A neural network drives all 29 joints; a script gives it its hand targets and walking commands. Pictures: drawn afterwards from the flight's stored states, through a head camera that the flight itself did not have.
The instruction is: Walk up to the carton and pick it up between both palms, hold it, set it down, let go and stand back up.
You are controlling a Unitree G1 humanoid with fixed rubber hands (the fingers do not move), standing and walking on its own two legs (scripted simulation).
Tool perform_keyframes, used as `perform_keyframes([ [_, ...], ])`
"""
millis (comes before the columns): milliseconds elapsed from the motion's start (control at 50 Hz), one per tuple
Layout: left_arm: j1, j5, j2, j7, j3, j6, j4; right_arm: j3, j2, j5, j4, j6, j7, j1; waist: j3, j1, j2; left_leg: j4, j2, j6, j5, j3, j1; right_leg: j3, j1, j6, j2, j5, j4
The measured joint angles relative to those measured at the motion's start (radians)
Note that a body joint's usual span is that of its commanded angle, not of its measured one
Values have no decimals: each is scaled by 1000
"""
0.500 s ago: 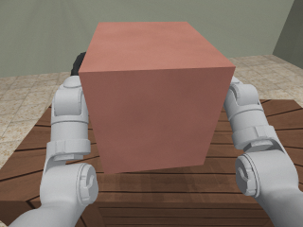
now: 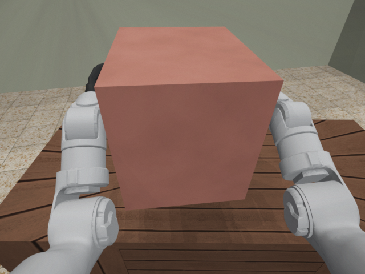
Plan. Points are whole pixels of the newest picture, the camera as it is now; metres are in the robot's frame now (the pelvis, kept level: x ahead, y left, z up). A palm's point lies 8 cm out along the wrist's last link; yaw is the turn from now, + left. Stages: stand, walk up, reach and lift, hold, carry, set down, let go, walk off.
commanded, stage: hold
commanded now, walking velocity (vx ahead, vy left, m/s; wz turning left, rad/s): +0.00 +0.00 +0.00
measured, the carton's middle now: (179, 110) +0.39 +0.02 +0.22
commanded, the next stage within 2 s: none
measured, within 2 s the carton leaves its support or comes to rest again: neither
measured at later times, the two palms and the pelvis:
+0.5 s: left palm (91, 96) +0.36 +0.19 +0.28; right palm (263, 91) +0.37 -0.15 +0.27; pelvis +0.00 +0.00 +0.00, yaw +0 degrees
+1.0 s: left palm (95, 98) +0.38 +0.19 +0.26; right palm (259, 94) +0.39 -0.15 +0.26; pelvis +0.01 +0.00 +0.00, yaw +0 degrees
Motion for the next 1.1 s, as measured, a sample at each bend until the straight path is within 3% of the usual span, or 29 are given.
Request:
perform_keyframes([
  [480, 9, -1, 0, 0, -8, 30, -22, 0, 0, 0, -19, 33, -5, 5, -43, 0, 0, 0, 0, 0, 1, 0, 3, 0, 4, 1, 0, 2, -3],
  [860, -3, 0, 0, 0, 3, -20, 13, 0, 0, 0, 18, -16, 0, -8, 20, 0, 1, 0, 0, 1, -2, 0, 2, 0, 3, 0, 0, -2, -1],
  [1100, 27, -2, 0, 2, -18, 27, -44, 10, 0, 2, -33, 24, -5, 21, -27, 0, 1, 0, 0, 1, -6, 0, 2, 0, 5, 2, 0, -3, -6],
])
